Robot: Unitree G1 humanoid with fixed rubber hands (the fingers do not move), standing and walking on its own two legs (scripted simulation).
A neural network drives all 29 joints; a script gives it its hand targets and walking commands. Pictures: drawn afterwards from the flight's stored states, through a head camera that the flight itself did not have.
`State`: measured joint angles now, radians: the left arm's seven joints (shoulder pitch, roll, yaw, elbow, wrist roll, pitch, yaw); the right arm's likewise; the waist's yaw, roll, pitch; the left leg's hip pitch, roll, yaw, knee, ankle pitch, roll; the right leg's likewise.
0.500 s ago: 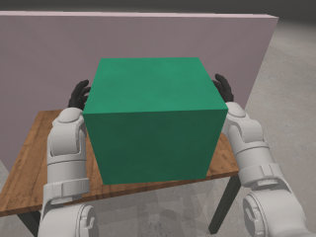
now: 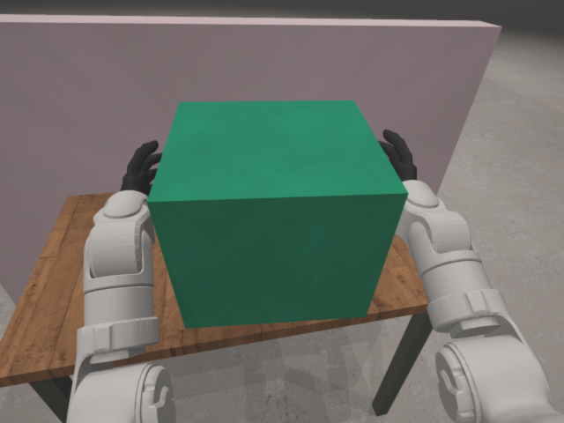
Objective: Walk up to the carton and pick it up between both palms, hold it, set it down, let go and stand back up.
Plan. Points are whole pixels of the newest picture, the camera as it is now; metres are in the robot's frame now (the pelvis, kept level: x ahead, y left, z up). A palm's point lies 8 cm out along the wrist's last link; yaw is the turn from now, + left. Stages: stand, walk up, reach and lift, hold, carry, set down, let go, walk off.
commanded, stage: hold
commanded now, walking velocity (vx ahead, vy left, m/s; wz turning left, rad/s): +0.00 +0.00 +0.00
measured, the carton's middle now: (273, 209) +0.38 +0.01 +0.18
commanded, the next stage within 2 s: none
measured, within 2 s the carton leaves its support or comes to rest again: neither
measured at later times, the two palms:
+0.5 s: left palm (136, 198) +0.35 +0.18 +0.22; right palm (402, 187) +0.36 -0.17 +0.23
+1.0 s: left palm (139, 197) +0.36 +0.18 +0.22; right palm (402, 187) +0.36 -0.17 +0.23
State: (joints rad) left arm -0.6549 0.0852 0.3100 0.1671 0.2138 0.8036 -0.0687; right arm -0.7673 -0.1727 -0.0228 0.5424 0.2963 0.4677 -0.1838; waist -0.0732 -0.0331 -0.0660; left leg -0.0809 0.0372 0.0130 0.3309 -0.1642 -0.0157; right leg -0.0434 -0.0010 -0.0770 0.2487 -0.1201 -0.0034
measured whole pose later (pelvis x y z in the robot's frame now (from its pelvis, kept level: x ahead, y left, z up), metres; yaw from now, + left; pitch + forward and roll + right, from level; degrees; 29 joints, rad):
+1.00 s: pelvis -0.01 +0.00 +0.00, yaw +0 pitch -5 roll -1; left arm -0.69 0.09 0.32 0.22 0.22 0.79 -0.07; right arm -0.79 -0.16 -0.06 0.58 0.26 0.47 -0.17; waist -0.07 -0.03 -0.07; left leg -0.09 0.04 0.01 0.33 -0.16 -0.01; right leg -0.06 0.00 -0.07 0.27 -0.12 -0.01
